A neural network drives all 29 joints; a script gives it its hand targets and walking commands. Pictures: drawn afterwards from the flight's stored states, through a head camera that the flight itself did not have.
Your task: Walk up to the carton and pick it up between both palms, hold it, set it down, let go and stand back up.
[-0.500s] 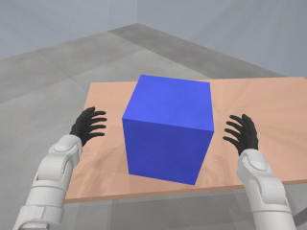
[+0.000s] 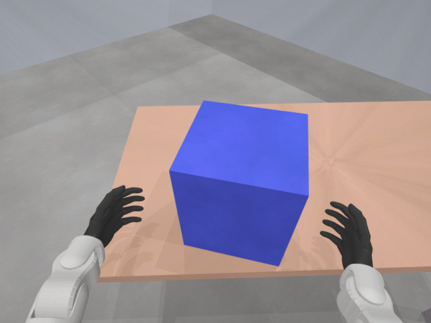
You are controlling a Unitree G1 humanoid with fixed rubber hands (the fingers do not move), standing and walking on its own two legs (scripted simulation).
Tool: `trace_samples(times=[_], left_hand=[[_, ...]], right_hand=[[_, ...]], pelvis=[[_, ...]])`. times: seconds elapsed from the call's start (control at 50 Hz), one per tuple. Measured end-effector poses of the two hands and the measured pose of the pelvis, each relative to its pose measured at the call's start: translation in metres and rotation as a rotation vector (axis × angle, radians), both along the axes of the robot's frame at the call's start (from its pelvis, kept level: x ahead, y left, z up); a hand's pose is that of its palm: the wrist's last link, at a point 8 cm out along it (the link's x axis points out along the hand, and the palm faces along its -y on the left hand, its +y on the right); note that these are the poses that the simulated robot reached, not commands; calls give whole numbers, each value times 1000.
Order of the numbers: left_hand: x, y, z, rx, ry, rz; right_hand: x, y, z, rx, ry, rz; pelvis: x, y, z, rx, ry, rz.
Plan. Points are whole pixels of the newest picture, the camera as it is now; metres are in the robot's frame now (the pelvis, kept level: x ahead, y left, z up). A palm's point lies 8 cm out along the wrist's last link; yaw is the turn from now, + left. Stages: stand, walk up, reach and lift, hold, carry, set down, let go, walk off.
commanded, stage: set down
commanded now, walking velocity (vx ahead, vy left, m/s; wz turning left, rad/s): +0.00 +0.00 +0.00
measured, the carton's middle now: (241, 184) +0.39 -0.03 +0.05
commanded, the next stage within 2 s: let go in 1.64 s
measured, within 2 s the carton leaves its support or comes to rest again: neither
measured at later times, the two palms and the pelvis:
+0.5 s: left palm (91, 286) +0.20 +0.23 +0.02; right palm (354, 295) +0.19 -0.20 +0.02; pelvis +0.01 +0.01 +0.00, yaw +1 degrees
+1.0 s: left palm (94, 300) +0.19 +0.23 +0.00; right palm (355, 311) +0.17 -0.21 -0.02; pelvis +0.01 +0.00 +0.00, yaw +0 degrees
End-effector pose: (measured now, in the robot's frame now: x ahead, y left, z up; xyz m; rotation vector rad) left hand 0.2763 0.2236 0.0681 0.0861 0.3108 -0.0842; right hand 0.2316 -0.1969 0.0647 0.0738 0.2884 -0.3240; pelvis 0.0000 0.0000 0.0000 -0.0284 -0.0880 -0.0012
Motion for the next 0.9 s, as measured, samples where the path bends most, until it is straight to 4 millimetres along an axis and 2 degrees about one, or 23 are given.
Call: trace_samples(times=[0.06, 0.16, 0.28, 0.44, 0.58, 0.9], left_hand=[[-11, 1, -3, 7, -10, -1], [-37, 9, -22, 4, 35, 24], [-57, 10, -37, -10, 42, 42], [-69, 9, -39, 10, 47, 42], [-85, 10, -57, 14, 138, 67], [-91, 9, -73, 40, 198, 102]], right_hand=[[-10, 1, -5, 0, 1, -5], [-29, 1, -18, -24, 50, -15], [-35, 2, -27, -37, 63, -6], [-39, 3, -40, -37, 91, 17], [-53, -5, -55, -58, 156, 29], [-59, -8, -71, -76, 208, 85]], pelvis=[[3, -1, 0, -4, -9, -1], [5, -1, 0, -4, -17, 2], [5, 0, -2, -6, -13, 8], [7, 4, -2, -11, -28, 13], [9, 7, -2, -10, -29, 10], [8, 2, -1, -2, -31, 0]])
